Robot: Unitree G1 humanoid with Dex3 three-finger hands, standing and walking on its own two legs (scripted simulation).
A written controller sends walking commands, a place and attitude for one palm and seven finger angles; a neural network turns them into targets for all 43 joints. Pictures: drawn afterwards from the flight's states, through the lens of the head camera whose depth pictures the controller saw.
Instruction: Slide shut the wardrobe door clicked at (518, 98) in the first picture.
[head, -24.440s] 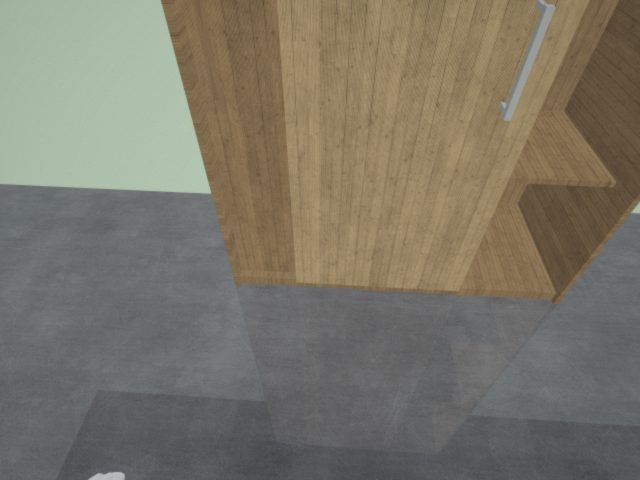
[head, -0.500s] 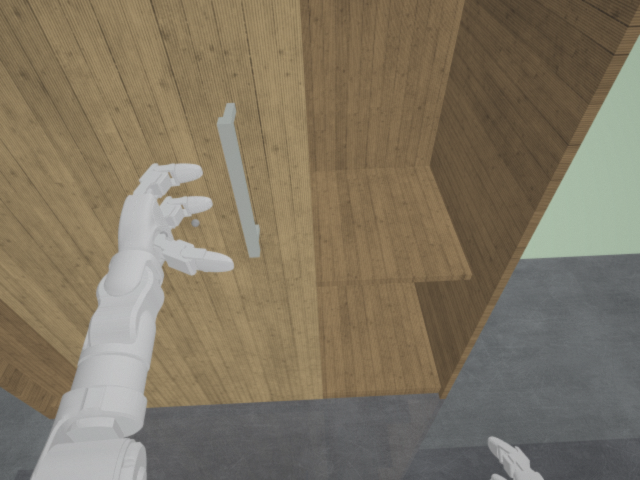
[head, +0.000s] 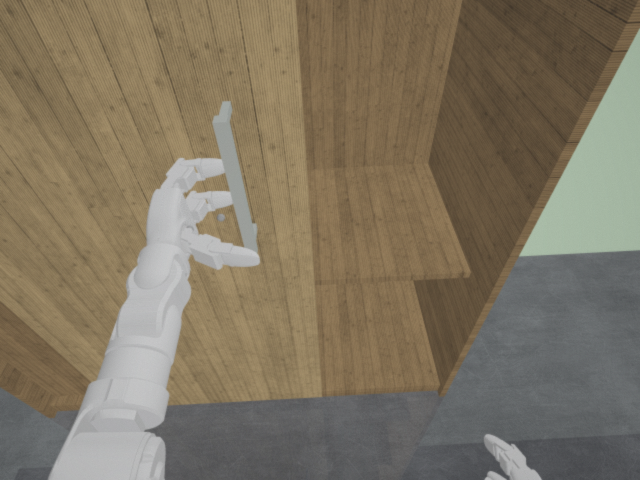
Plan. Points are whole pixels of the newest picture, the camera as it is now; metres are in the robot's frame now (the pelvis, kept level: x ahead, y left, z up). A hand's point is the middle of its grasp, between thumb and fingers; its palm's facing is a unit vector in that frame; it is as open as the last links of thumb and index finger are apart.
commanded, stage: feel for the door with the fingertips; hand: left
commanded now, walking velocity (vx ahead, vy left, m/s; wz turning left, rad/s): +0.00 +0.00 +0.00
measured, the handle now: (240, 187) +0.46 +0.14 +0.13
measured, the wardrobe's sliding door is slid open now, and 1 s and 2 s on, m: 0.37 0.37 0.37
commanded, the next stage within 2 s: slide the fingers in behind the handle in 0.66 s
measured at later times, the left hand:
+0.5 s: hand (224, 204) +0.42 +0.15 +0.15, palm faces +0.12 -0.99 +0.00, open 14.0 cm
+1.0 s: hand (226, 206) +0.41 +0.14 +0.15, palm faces +0.10 -0.99 +0.01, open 13.9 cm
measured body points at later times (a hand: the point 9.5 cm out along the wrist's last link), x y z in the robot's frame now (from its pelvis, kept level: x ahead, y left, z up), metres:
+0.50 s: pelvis +0.00 +0.00 +0.00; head +0.01 -0.02 +0.45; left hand +0.40 +0.20 +0.15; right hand +0.12 -0.24 -0.11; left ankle -0.02 +0.10 -0.74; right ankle +0.01 -0.09 -0.74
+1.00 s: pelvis +0.00 +0.01 +0.00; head +0.00 -0.01 +0.45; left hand +0.40 +0.20 +0.15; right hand +0.11 -0.24 -0.12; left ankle -0.02 +0.10 -0.74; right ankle +0.01 -0.09 -0.74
